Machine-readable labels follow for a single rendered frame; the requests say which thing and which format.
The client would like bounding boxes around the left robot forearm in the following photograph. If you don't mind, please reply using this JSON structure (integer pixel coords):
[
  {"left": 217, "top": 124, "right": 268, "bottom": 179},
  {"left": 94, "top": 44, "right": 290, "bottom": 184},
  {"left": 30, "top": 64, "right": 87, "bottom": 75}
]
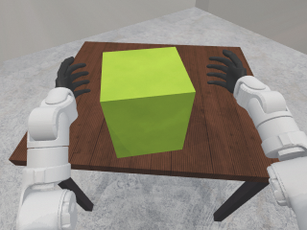
[{"left": 15, "top": 87, "right": 79, "bottom": 230}]

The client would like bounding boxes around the robot left hand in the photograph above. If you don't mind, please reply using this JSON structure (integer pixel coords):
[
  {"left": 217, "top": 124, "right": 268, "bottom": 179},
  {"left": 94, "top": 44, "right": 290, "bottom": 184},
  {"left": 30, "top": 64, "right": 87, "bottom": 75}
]
[{"left": 55, "top": 57, "right": 91, "bottom": 99}]

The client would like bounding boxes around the carton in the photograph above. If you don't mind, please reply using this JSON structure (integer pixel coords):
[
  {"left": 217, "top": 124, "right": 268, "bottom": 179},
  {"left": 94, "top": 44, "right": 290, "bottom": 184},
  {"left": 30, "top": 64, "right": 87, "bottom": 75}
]
[{"left": 100, "top": 47, "right": 196, "bottom": 158}]

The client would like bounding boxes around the robot left upper arm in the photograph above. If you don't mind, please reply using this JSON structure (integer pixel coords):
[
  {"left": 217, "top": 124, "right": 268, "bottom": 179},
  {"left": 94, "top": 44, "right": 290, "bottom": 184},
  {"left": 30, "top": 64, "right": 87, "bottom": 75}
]
[{"left": 17, "top": 189, "right": 78, "bottom": 230}]

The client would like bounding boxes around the robot right hand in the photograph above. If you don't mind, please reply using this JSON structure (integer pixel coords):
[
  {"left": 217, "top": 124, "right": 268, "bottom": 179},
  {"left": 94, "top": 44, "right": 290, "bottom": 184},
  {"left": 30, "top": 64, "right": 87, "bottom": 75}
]
[{"left": 206, "top": 49, "right": 248, "bottom": 94}]

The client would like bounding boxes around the table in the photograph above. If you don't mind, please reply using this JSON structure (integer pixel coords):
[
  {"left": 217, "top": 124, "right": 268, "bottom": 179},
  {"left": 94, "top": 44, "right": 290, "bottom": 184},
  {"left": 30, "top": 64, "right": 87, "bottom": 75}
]
[{"left": 9, "top": 41, "right": 284, "bottom": 222}]

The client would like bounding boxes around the robot right upper arm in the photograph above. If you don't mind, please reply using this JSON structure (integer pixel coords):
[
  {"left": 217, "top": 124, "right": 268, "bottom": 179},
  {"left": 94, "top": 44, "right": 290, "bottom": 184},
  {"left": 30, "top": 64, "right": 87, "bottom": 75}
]
[{"left": 267, "top": 156, "right": 307, "bottom": 230}]

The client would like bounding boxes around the right robot forearm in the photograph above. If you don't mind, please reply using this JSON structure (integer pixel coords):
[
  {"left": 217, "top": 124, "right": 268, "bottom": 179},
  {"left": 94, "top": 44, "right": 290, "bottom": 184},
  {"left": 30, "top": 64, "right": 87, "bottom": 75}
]
[{"left": 233, "top": 76, "right": 307, "bottom": 161}]

